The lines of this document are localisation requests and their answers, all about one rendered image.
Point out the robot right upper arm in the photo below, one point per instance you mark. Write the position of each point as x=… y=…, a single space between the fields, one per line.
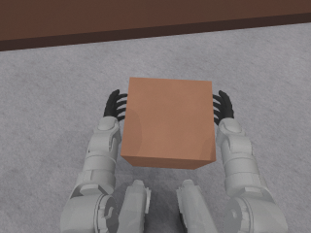
x=250 y=215

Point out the right robot thigh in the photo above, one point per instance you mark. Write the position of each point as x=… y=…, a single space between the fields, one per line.
x=194 y=207

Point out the carton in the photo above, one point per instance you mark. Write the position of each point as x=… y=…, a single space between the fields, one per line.
x=169 y=123

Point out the left robot forearm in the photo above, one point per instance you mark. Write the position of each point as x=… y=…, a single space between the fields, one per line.
x=98 y=174

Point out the right robot hand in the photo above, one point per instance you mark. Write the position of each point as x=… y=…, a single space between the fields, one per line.
x=225 y=108

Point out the left robot hand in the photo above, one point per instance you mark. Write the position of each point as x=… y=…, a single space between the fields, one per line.
x=111 y=109

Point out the robot right foot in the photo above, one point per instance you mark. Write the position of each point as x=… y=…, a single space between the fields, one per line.
x=182 y=221

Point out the robot left upper arm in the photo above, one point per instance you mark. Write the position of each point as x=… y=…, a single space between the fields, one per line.
x=95 y=213

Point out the right robot forearm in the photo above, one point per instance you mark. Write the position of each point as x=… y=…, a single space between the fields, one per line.
x=242 y=177

